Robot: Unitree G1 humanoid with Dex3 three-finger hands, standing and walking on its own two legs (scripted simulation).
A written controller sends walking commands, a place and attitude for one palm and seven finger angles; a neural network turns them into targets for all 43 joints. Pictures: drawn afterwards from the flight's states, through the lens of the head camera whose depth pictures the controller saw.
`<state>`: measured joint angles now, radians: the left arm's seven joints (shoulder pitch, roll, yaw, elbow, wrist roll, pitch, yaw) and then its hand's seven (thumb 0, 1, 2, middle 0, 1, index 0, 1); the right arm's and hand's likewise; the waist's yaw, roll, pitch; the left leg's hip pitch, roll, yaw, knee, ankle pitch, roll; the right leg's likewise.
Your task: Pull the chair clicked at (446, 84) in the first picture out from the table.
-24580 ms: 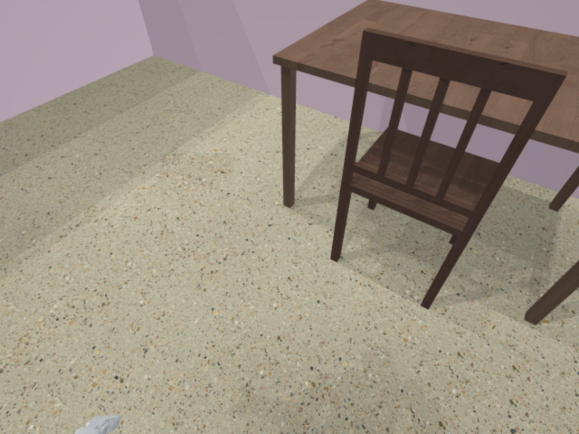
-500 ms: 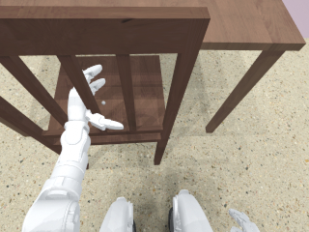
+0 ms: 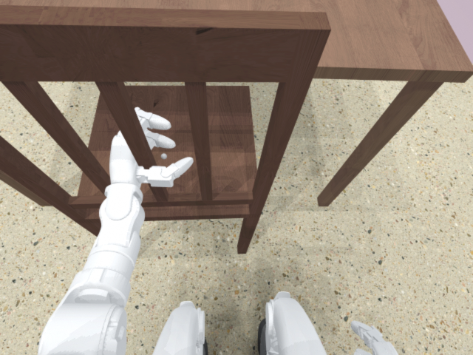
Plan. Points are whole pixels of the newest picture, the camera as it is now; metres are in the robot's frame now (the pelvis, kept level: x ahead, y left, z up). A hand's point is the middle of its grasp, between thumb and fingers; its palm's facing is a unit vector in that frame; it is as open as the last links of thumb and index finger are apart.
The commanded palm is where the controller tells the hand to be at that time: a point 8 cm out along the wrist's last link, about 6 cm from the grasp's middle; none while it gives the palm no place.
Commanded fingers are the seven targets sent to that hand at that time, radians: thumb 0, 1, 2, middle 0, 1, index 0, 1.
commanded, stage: hook a spindle and tug to test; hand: left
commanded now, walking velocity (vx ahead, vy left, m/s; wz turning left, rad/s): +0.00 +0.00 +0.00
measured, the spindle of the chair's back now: (143, 156) +0.42 +0.15 +0.05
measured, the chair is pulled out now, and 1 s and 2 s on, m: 0.04 0.07 0.07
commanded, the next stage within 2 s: open the thumb and straighten the fingers in 0.62 s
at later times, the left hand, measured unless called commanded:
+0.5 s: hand (166, 168) +0.41 +0.11 +0.02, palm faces -0.02 -1.00 -0.01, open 7.7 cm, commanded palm +0.37 +0.16 +0.02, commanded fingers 0.00 0.90 0.90 -0.50 -1.45 -0.50 -1.45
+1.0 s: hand (166, 180) +0.39 +0.11 +0.02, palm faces -0.05 -1.00 -0.04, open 9.6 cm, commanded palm +0.37 +0.17 +0.02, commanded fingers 0.00 -0.55 0.20 -0.38 -1.09 -0.38 -1.09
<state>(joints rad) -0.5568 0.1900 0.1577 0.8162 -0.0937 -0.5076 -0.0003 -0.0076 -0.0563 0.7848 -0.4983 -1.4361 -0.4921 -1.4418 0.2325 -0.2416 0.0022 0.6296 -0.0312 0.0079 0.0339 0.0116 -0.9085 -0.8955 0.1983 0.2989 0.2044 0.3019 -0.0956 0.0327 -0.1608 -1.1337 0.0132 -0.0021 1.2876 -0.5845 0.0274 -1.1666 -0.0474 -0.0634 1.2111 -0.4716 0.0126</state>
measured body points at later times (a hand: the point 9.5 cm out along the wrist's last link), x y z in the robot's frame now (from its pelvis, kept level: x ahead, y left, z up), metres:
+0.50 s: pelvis +0.01 +0.00 +0.01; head +0.14 +0.01 +0.44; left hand +0.41 +0.17 +0.03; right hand +0.12 -0.25 -0.11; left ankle +0.01 +0.10 -0.62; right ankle +0.05 -0.14 -0.62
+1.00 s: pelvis +0.01 -0.01 +0.01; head +0.13 +0.00 +0.44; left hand +0.39 +0.17 +0.02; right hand +0.15 -0.25 -0.11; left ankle +0.01 +0.10 -0.62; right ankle +0.05 -0.14 -0.62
